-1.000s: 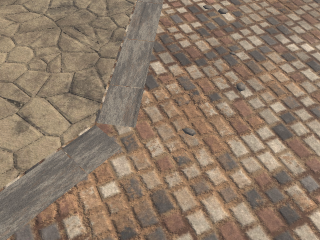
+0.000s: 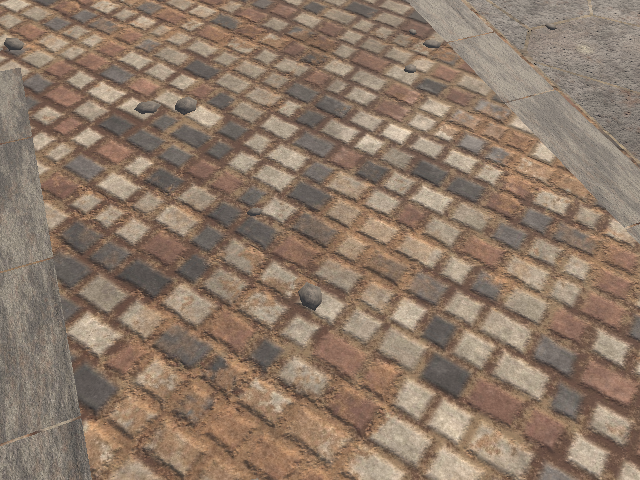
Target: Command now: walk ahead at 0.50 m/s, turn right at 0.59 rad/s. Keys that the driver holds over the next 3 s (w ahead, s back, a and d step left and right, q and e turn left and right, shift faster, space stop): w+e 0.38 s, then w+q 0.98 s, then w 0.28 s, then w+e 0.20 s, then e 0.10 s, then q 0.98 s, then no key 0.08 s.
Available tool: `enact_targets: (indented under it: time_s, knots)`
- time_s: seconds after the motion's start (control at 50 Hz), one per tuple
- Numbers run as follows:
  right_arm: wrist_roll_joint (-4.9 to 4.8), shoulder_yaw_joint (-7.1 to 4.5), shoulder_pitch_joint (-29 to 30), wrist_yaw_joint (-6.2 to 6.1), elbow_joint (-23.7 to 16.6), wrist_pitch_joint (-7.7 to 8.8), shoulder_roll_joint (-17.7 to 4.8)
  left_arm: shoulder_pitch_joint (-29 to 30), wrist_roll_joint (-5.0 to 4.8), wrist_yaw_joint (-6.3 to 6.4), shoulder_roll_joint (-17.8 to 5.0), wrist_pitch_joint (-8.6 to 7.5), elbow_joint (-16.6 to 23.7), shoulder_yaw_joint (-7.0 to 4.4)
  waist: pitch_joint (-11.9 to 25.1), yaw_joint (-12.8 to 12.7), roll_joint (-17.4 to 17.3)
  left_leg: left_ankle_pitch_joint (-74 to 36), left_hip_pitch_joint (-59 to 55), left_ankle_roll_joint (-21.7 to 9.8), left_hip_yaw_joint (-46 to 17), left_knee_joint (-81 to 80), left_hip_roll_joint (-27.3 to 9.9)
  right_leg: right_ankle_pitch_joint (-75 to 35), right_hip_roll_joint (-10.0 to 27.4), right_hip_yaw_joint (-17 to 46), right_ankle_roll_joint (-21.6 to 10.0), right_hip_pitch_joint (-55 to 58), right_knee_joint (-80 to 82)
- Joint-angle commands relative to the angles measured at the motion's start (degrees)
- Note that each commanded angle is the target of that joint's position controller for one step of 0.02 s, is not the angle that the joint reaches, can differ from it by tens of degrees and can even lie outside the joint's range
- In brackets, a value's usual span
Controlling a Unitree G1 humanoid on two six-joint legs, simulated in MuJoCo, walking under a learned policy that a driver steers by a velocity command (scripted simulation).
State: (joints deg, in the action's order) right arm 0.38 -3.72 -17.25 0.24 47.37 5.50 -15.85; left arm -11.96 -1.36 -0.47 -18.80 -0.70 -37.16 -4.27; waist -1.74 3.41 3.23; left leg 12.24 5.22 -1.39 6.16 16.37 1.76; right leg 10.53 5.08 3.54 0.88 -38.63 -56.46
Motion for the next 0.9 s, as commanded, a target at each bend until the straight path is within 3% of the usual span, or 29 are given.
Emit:
enact_targets:
  time_s: [0.02, 0.08, 0.14, 0.18, 0.2, 0.22, 0.24, 0.26, 0.28, 0.3, 0.32, 0.34, 0.36, 0.42, 0.46, 0.52, 0.58, 0.64, 0.7, 0.72, 0.74, 0.76, 0.78, 0.8, 0.82, 0.84, 0.86, 0.9]
  knots:
    - [-0.25, -1.90, 4.9, -0.23, -3.8, 0.84, -9.2, 2.6, 0.02, -0.96, -0.7, -1.04, 4.6, 0.28, -0.6, -0.8, -6.6, -16.8, -0.8, -8.5, -5.5, -7.8, -14.8, -9.4, 1.2, -0.2, -0.2, -1.0, 8.3]
    - [-0.75, -2.10, 1.9, -0.39, -2.2, 0.17, -10.5, 8.5, 0.02, -2.01, 0.1, -1.41, 6.6, 0.75, -2.0, 1.3, -5.8, -18.1, -3.4, -7.5, -1.9, -7.4, -15.4, -12.8, 0.1, -3.1, -1.4, 0.5, 15.8]
    - [-1.55, -2.52, 0.0, -0.41, -0.9, -0.90, -12.0, 11.6, -0.12, -2.92, -0.6, -1.34, 8.7, 0.52, -2.9, 1.4, -6.2, -25.0, -8.6, -6.3, 0.3, -4.5, -17.1, -8.4, -1.2, -5.2, -3.5, 0.7, 19.8]
    - [-1.99, -3.04, 0.0, -0.80, -0.9, -1.63, -13.7, 9.7, 0.25, -3.11, -2.4, -1.02, 9.1, -0.42, -0.4, -1.0, -8.2, -43.7, -10.9, -5.1, 2.6, 2.4, -17.2, -2.4, -4.6, -8.3, -5.8, 6.5, 20.7]
    - [-2.14, -3.31, 0.1, -1.08, -1.0, -2.05, -14.6, 5.5, 0.41, -2.99, -4.2, -0.74, 8.4, -1.37, 2.4, -3.9, -9.0, -52.6, -11.0, -4.5, 3.7, 9.4, -16.9, 0.1, -6.9, -9.7, -7.3, 12.6, 21.1]
    - [-2.31, -3.17, 0.9, -1.36, -1.3, -2.34, -14.4, -3.1, 0.29, -2.50, -6.7, -0.47, 6.2, -2.93, 6.9, -8.9, -7.9, -53.8, -6.9, -3.0, 5.3, 20.4, -15.5, -2.9, -9.0, -10.0, -9.4, 24.9, 24.5]
    - [-1.22, -2.28, 0.4, -1.59, -2.1, -2.07, -12.5, -13.1, 0.08, -1.33, -10.4, 0.21, 3.8, -4.73, 12.2, -13.4, -3.6, -38.8, 6.7, -0.7, 5.2, 36.8, -13.5, -4.1, -5.0, -1.8, -12.3, 43.0, 25.4]
    - [1.20, 0.55, -5.3, -0.56, -5.6, -0.74, -3.9, -10.9, -0.55, -0.86, -17.0, -0.19, 4.2, -5.35, 17.2, -5.8, 12.5, 18.1, 33.2, 2.6, 1.7, 57.4, -1.7, 4.3, 10.7, 31.1, -22.9, 61.9, 29.6]
    - [-0.49, -0.01, -0.1, 0.38, -6.0, 1.35, -8.7, -13.3, -0.16, -1.05, -12.2, -1.08, 5.8, -3.99, 24.9, -10.5, 6.6, 21.7, 39.1, 2.1, -11.4, 64.3, -0.7, 12.6, 14.3, 44.4, -25.4, 64.4, 37.5]
    - [-2.65, -0.73, 5.7, 0.85, -8.0, 2.35, -11.1, -11.4, 0.39, -1.24, -9.3, -1.88, 4.9, -2.99, 16.1, -11.1, 3.8, 15.9, 43.4, 1.1, -11.9, 63.1, -3.5, 9.4, 12.4, 35.8, -22.0, 58.7, 39.0]
    - [-2.21, -0.24, 6.7, 0.64, -8.4, 2.91, -10.0, -8.3, 0.26, -1.19, -8.2, -2.30, 4.8, -2.61, 10.6, -8.5, -0.7, 11.0, 41.4, 0.7, -11.5, 57.6, -5.8, 3.8, 9.8, 29.1, -20.0, 50.0, 39.2]
    - [-0.77, -0.39, 6.7, 0.22, -7.8, 2.97, -9.9, -4.5, 0.51, -1.10, -6.9, -2.40, 5.3, -2.16, 7.1, -6.0, -2.9, 8.6, 37.8, 1.2, -11.3, 52.5, -7.3, -3.3, 7.7, 24.2, -18.7, 42.2, 39.8]
    - [-0.11, -0.70, 5.5, 0.12, -7.5, 2.39, -10.2, -2.3, 1.37, -0.88, -5.9, -2.52, 6.1, -1.67, 5.8, -3.9, -2.2, 6.8, 33.8, 1.7, -11.7, 50.4, -8.2, -9.1, 6.5, 21.4, -18.5, 36.5, 41.1]
    - [0.23, -0.22, 2.7, 0.35, -6.1, 0.56, -8.0, -0.9, 1.27, -0.28, -4.7, -3.07, 4.9, -1.10, 4.7, -1.8, -1.4, 4.2, 29.3, 4.3, -9.6, 43.7, -8.9, -18.5, 5.5, 14.5, -18.7, 28.7, 43.3]
    - [0.25, 0.66, 6.1, 0.42, -6.7, 0.02, -5.8, -2.3, 1.23, 0.23, -5.8, -3.37, 3.3, -1.24, 2.8, -3.1, -0.9, -3.7, 29.5, 5.2, -8.4, 36.7, -9.2, -20.0, 3.9, 9.4, -17.2, 26.3, 44.8]
    - [-0.45, 1.49, 11.7, 1.00, -7.4, 0.14, -4.5, -4.2, 1.26, 0.41, -6.3, -3.60, 1.3, -1.12, 1.1, -6.0, -0.1, -17.5, 26.4, 4.3, -7.3, 24.6, -8.0, -14.4, 1.8, 3.9, -14.1, 25.1, 45.9]
    - [-1.51, 1.47, 16.0, 1.64, -8.7, 0.28, -5.2, -7.0, 1.12, 0.07, -7.3, -4.02, -1.2, -1.25, -0.9, -8.1, 0.1, -22.1, 26.9, 2.6, -7.4, 18.9, -6.9, -8.8, 4.4, 3.9, -13.4, 29.2, 47.2]
    - [-1.66, 1.28, 18.5, 2.54, -10.4, 0.27, -5.8, -8.5, 0.99, 0.06, -7.6, -3.64, -3.6, -1.54, -2.7, -8.6, -0.3, -16.6, 31.9, 0.1, -8.1, 15.8, -6.2, -11.4, 7.6, 3.2, -12.5, 37.7, 45.4]
    - [-1.41, 0.76, 16.1, 3.27, -10.9, 0.10, -6.7, -7.6, 0.86, 0.65, -8.4, -2.73, -4.5, -1.96, -0.9, -6.4, 0.6, -8.1, 29.6, -2.5, -6.7, 14.7, -3.8, -26.5, 8.8, 1.0, -10.3, 43.5, 39.6]
    - [-1.17, 0.08, 12.4, 3.19, -10.2, -0.05, -7.8, -6.7, 1.00, 0.94, -8.8, -2.35, -4.3, -2.04, 2.1, -4.3, 1.3, -6.4, 23.9, -3.6, -4.5, 14.6, -1.6, -37.5, 7.9, -0.6, -9.2, 43.9, 34.5]
    - [-0.96, -1.26, 5.1, 2.87, -8.3, -0.22, -9.8, -5.9, 1.19, 1.36, -8.4, -1.81, -3.8, -1.77, 6.9, -0.5, 0.3, -7.9, 13.4, -5.2, -2.7, 13.4, 0.9, -45.4, 5.4, -3.5, -7.5, 41.9, 24.4]
    - [-1.00, -2.61, -3.3, 2.38, -7.0, -0.51, -13.5, -6.7, 2.03, 2.08, -6.9, -1.78, -2.6, -0.94, 13.3, 2.8, -3.7, -11.9, -2.5, -8.5, -12.2, 14.6, -5.0, -35.8, 3.2, -5.8, -5.0, 31.4, 9.2]
    - [-1.37, -3.89, -7.2, 2.34, -6.7, -0.59, -18.7, -13.7, 2.69, 1.19, -1.2, -3.08, -0.8, 1.03, 20.4, -0.4, -17.9, -0.8, -23.8, -19.9, -41.7, 10.1, -18.5, 3.2, -8.0, -5.8, 0.0, 6.7, -13.3]
    - [-2.09, -2.60, -9.0, 2.43, -6.5, -0.73, -13.4, -10.3, 1.86, 0.54, -3.6, -4.59, -1.5, 0.89, 23.0, 2.5, -14.7, 9.3, -28.1, -19.6, -52.8, 2.1, -19.7, 20.7, -8.9, 2.7, -0.5, -1.7, -18.3]
    - [-1.69, -1.89, -5.7, 2.08, -7.3, -0.86, -11.4, -4.7, -0.23, -0.20, -6.6, -5.73, 0.4, 0.15, 14.7, 2.9, -11.4, 11.2, -22.1, -16.6, -45.2, 0.8, -18.6, 16.9, -5.6, 3.8, -1.6, -6.4, -19.4]
    - [-1.27, -1.74, -2.3, 1.81, -8.3, -1.06, -10.9, -1.2, -0.15, -0.19, -6.3, -6.41, 1.3, 0.41, 9.5, 1.9, -6.1, 7.8, -14.1, -15.1, -39.4, 0.2, -16.6, 12.7, -3.2, 2.7, -2.1, -5.8, -16.1]
    - [-0.97, -1.39, 0.3, 1.62, -8.9, -1.33, -10.0, 0.5, 1.19, 0.09, -6.2, -6.66, 1.7, 0.23, 5.3, 0.3, -3.4, 2.2, -6.6, -14.7, -35.2, -1.0, -14.9, 10.2, -1.7, 2.0, -1.7, -4.3, -11.3]
    - [-0.33, -0.92, 2.9, 1.22, -10.1, -1.43, -8.7, -1.2, 2.22, 0.43, -5.7, -6.03, 1.8, -0.12, 3.8, -2.9, -6.5, -8.1, 1.1, -14.6, -30.5, -2.8, -11.9, 7.7, -0.2, 2.0, -0.5, 1.8, -5.8]
